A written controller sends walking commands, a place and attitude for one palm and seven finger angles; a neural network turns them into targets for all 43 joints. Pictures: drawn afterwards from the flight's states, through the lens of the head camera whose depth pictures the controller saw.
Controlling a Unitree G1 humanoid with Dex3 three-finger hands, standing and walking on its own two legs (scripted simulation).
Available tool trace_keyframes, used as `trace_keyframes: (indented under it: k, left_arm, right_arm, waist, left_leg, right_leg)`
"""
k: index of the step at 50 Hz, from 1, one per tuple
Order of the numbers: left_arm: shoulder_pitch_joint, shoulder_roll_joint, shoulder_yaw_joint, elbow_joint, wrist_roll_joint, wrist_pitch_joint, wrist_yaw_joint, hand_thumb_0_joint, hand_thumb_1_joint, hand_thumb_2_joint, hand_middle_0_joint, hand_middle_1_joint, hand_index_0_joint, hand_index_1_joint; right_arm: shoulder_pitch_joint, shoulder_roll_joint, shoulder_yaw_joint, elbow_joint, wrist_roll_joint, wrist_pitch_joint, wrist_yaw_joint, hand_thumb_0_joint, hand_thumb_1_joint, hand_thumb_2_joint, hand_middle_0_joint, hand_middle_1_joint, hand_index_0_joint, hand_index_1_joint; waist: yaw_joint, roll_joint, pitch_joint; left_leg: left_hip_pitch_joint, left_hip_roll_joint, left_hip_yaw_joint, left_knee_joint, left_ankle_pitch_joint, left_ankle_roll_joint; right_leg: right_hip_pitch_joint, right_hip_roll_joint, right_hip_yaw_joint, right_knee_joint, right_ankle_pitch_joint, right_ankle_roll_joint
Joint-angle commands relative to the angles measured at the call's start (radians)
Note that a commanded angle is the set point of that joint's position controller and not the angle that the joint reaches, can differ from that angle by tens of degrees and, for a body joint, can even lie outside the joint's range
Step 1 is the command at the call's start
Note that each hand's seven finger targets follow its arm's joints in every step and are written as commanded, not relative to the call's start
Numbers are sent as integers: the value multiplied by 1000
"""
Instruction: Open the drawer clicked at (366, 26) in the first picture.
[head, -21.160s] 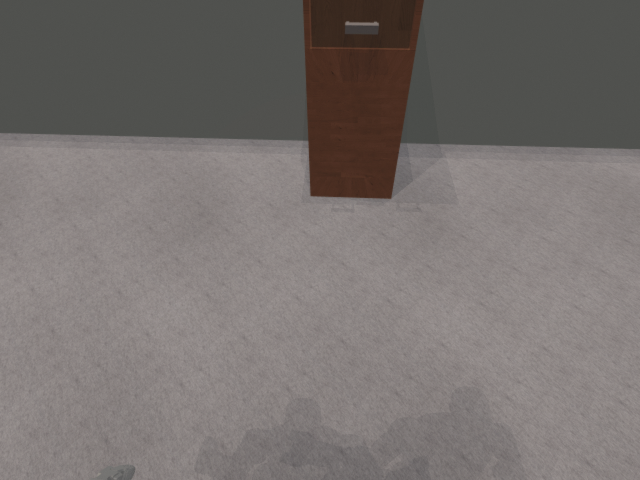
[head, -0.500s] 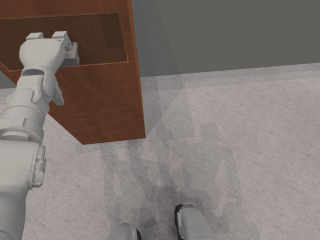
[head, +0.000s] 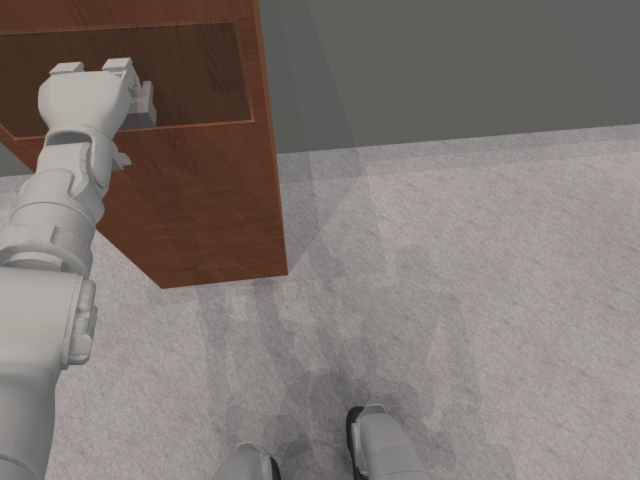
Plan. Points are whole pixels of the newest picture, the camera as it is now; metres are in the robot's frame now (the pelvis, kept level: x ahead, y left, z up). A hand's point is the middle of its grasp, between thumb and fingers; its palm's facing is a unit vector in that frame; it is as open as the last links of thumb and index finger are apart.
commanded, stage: close the thumb around the handle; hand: left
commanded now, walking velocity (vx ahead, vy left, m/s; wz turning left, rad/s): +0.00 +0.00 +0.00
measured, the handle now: (109, 102) +0.59 +0.20 +0.06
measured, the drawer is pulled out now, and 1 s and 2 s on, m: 0.00 0.00 0.05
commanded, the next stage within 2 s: pull the drawer open in 0.32 s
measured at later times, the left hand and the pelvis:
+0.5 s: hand (112, 142) +0.55 +0.20 +0.04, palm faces -0.06 +0.01 -1.00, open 6.1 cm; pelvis +0.01 +0.00 +0.00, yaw +0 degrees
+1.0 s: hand (112, 144) +0.55 +0.20 +0.04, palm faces -0.02 -0.02 -1.00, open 6.1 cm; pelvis +0.06 +0.01 +0.02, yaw -1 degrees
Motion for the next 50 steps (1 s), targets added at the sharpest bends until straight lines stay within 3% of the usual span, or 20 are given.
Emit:
trace_keyframes:
  k: [1, 2, 6, 10, 13, 16, 18, 22, 30, 33, 35, 37, 39, 40, 42, 43, 45, 46, 47, 50]
  left_arm:
    - [-420, 291, 49, -135, -7, 33, 10, 0, 620, 780, -380, -1320, -380, -1320]
    - [-427, 318, 71, -144, -7, 27, 10, 0, 676, 804, -384, -1326, -384, -1326]
    - [-417, 298, 51, -128, -5, 30, 10, 0, 900, 900, -400, -1350, -400, -1350]
    - [-446, 296, 50, -168, -1, 11, 22, 0, 900, 900, -400, -1350, -400, -1350]
    - [-454, 326, 85, -231, -8, -18, 32, 0, 900, 900, -400, -1350, -400, -1350]
    - [-435, 301, 74, -206, -15, -9, 35, 0, 900, 900, -400, -1350, -400, -1350]
    - [-427, 328, 93, -209, -12, -8, 43, 0, 900, 900, -400, -1350, -400, -1350]
    - [-380, 270, 74, -223, -12, -7, 46, 0, 900, 900, -400, -1350, -400, -1350]
    - [-186, 248, 97, -257, -32, 1, 39, 0, 900, 900, -400, -1350, -400, -1350]
    - [-109, 201, 82, -280, -37, 0, 37, 0, 900, 900, -400, -1350, -400, -1350]
    - [-33, 199, 102, -310, -47, 1, 35, 0, 900, 900, -400, -1350, -400, -1350]
    - [24, 203, 124, -367, -53, -3, 33, 0, 900, 900, -400, -1350, -400, -1350]
    - [114, 183, 126, -396, -59, 5, 34, 0, 900, 900, -400, -1350, -400, -1350]
    - [141, 165, 113, -399, -55, 11, 35, 0, 900, 900, -400, -1350, -400, -1350]
    - [175, 187, 145, -473, -57, 14, 40, 0, 900, 900, -400, -1350, -400, -1350]
    - [219, 159, 123, -473, -51, 27, 43, 0, 900, 900, -400, -1350, -400, -1350]
    - [-37, 179, 94, -441, -25, 36, 62, 0, 900, 900, -400, -1350, -400, -1350]
    - [-113, 217, 111, -411, -19, 44, 71, 0, 900, 900, -400, -1350, -400, -1350]
    - [-128, 256, 138, -409, -15, 48, 77, 0, 900, 900, -400, -1350, -400, -1350]
    - [-109, 219, 108, -341, -16, 71, 77, 0, 900, 900, -400, -1350, -400, -1350]
  right_arm:
    - [179, -176, -59, -28, 6, -9, -13, 0, -900, -900, 200, 300, 200, 300]
    - [179, -178, -60, -25, 5, -8, -15, 0, -900, -900, 200, 300, 200, 300]
    - [182, -178, -59, -23, 7, -9, -15, 0, -900, -900, 200, 300, 200, 300]
    - [178, -173, -61, -23, 3, -12, -17, 0, -900, -900, 200, 300, 200, 300]
    - [187, -170, -67, -18, -6, -18, -15, 0, -900, -900, 200, 300, 200, 300]
    - [187, -169, -68, -14, -3, -15, -13, 0, -900, -900, 200, 300, 200, 300]
    - [183, -172, -67, -5, -7, -13, -13, 0, -900, -900, 200, 300, 200, 300]
    - [180, -162, -75, -7, -5, -6, -5, 0, -900, -900, 200, 300, 200, 300]
    - [143, -159, -79, -15, 1, 11, 3, 0, -900, -900, 200, 300, 200, 300]
    - [135, -153, -87, -21, 2, 18, 5, 0, -900, -900, 200, 300, 200, 300]
    - [120, -151, -91, -26, 2, 22, 9, 0, -900, -900, 200, 300, 200, 300]
    - [115, -148, -98, -36, 3, 30, 14, 0, -900, -900, 200, 300, 200, 300]
    - [105, -144, -101, -43, 5, 36, 19, 0, -900, -900, 200, 300, 200, 300]
    - [92, -142, -101, -43, 5, 35, 17, 0, -900, -900, 200, 300, 200, 300]
    - [82, -141, -108, -53, 8, 42, 22, 0, -900, -900, 200, 300, 200, 300]
    - [80, -135, -108, -52, 7, 43, 21, 0, -900, -900, 200, 300, 200, 300]
    - [88, -150, -106, -15, 4, 44, 12, 0, -900, -900, 200, 300, 200, 300]
    - [102, -157, -106, -2, 1, 45, 11, 0, -900, -900, 200, 300, 200, 300]
    - [100, -158, -106, 4, -3, 48, 9, 0, -900, -900, 200, 300, 200, 300]
    - [105, -149, -99, 10, -8, 52, 7, 0, -900, -900, 200, 300, 200, 300]
  waist:
    - [-28, -20, -424]
    - [-24, -25, -442]
    - [-25, -9, -408]
    - [-28, 5, -435]
    - [-11, 45, -525]
    - [-22, 5, -487]
    - [-12, 16, -488]
    - [2, 21, -515]
    - [62, -6, -488]
    - [73, -24, -483]
    - [99, -30, -485]
    - [125, -27, -540]
    - [144, -30, -507]
    - [139, -57, -473]
    - [160, -48, -509]
    - [163, -33, -497]
    - [79, -48, -406]
    - [65, -36, -409]
    - [76, -45, -434]
    - [79, -14, -450]
  left_leg:
    - [104, -52, -28, -135, 120, 29]
    - [106, -51, -28, -132, 131, 30]
    - [98, -50, -30, -137, 112, 27]
    - [111, -53, -32, -131, 123, 29]
    - [155, -52, -36, -117, 188, 27]
    - [137, -50, -36, -118, 181, 27]
    - [136, -52, -33, -118, 198, 27]
    - [187, -51, -32, -124, 262, 21]
    - [210, -48, -13, -156, 311, 18]
    - [240, -44, -9, -167, 370, 17]
    - [251, -44, 0, -172, 411, 18]
    - [280, -41, 2, -174, 504, 17]
    - [276, -37, 7, -184, 541, 17]
    - [269, -34, 11, -189, 544, 19]
    - [285, -31, 11, -193, 617, 22]
    - [295, -29, 11, -198, 648, 21]
    - [317, -29, 2, -184, 580, 12]
    - [310, -33, 0, -178, 552, 11]
    - [311, -38, 1, -169, 567, 13]
    - [312, -42, 3, -164, 620, 8]
  right_leg:
    - [381, 70, 3, -86, 29, -29]
    - [393, 69, 7, -83, 39, -30]
    - [368, 70, 2, -83, 19, -31]
    - [371, 70, 5, -83, 26, -31]
    - [405, 70, 9, -67, 83, -35]
    - [401, 72, 6, -73, 83, -31]
    - [416, 70, 11, -73, 103, -32]
    - [428, 75, 4, -74, 152, -36]
    - [509, 75, 0, -86, 217, -37]
    - [533, 77, -5, -91, 268, -37]
    - [572, 77, -2, -92, 315, -39]
    - [621, 76, 2, -82, 388, -43]
    - [642, 74, 2, -86, 424, -41]
    - [645, 72, -1, -92, 438, -41]
    - [683, 69, 12, -90, 488, -46]
    - [685, 68, 6, -88, 506, -45]
    - [579, 77, -13, -102, 439, -35]
    - [556, 78, -11, -98, 413, -35]
    - [567, 78, -7, -95, 423, -38]
    - [578, 72, -12, -79, 460, -38]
